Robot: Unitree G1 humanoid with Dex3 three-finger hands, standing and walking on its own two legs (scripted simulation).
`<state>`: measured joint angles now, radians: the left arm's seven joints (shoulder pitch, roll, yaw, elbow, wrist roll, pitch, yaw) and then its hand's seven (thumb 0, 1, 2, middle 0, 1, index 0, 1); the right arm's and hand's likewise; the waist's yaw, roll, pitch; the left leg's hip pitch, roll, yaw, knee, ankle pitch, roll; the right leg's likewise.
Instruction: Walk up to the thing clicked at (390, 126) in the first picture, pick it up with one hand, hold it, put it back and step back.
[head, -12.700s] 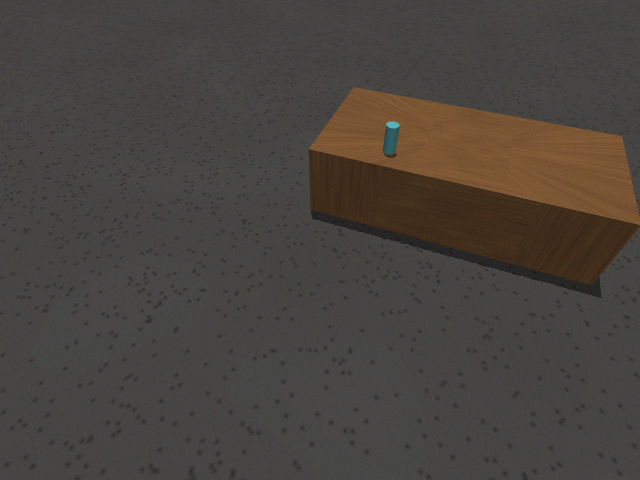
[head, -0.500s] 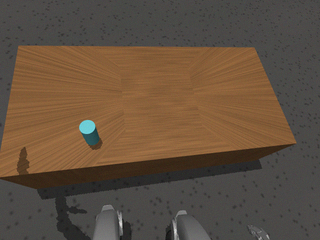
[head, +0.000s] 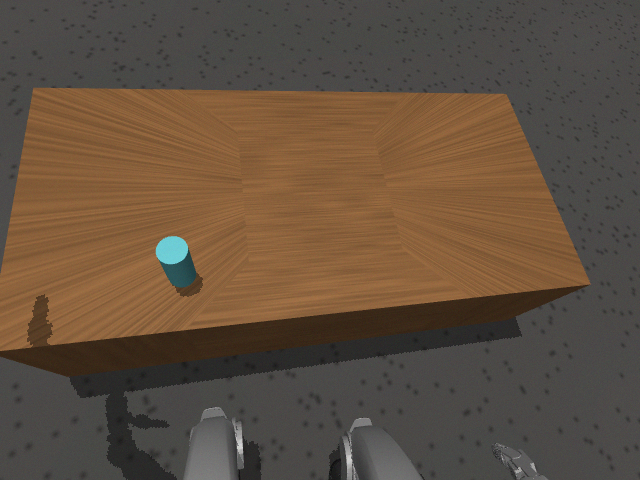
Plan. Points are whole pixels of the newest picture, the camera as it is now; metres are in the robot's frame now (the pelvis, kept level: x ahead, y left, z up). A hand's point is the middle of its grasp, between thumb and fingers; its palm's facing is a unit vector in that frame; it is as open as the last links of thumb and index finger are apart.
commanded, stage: go down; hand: left
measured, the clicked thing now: (177, 263) +0.49 +0.20 -0.27
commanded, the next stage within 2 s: approach in 1.68 s
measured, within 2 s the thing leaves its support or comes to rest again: neither
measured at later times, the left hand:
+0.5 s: hand out of the picture +0.41 +0.40 +0.05, palm faces +0.18 -0.98 -0.03, open 17.0 cm
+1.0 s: hand out of the picture +0.41 +0.40 +0.05, palm faces +0.18 -0.98 -0.02, open 16.9 cm
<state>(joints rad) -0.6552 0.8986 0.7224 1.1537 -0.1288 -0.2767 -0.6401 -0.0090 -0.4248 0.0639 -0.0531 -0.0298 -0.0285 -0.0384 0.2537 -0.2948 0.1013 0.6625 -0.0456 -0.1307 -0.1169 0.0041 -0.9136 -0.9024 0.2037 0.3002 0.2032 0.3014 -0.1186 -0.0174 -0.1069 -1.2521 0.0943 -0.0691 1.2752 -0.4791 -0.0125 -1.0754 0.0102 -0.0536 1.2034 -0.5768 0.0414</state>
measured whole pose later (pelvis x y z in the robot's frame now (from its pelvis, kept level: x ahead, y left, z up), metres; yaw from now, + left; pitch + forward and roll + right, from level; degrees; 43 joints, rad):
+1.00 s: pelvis +0.00 +0.00 -0.01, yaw +0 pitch +27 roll -6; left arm -0.66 0.92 0.76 1.14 -0.19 -0.30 -0.70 -0.01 -0.39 0.06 -0.04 -0.04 -0.03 -0.04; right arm 0.24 -0.29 0.11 0.67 -0.04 -0.14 -0.13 0.00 -0.91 -0.90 0.20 0.30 0.20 0.30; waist -0.12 -0.02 -0.12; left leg -1.30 0.09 -0.08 1.31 -0.49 -0.02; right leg -1.12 0.01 -0.06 1.24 -0.59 0.04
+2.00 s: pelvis -0.01 +0.00 -0.03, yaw -1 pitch +29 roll -7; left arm -0.71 0.92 0.73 1.18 -0.21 -0.34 -0.69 -0.01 -0.49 0.01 -0.04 -0.05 -0.04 -0.04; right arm 0.23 -0.30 0.11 0.66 -0.04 -0.16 -0.12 0.00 -0.89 -0.89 0.20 0.30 0.20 0.30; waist -0.12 -0.02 -0.12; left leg -1.41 0.09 -0.09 1.40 -0.51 -0.01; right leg -1.22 0.01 -0.06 1.33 -0.62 0.04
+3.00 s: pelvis -0.07 -0.02 -0.24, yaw -6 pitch +33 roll -5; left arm -0.82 0.58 0.59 1.07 -0.12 -0.50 -0.29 -0.01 -0.60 0.01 -0.04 -0.07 -0.06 -0.04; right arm 0.15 -0.28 0.07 0.68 -0.09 0.02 0.03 0.00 -0.93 -0.90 0.20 0.30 0.20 0.30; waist -0.14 0.01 -0.13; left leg -2.12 0.11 -0.16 2.10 -0.58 -0.05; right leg -1.97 0.07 -0.04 2.13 -0.75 0.03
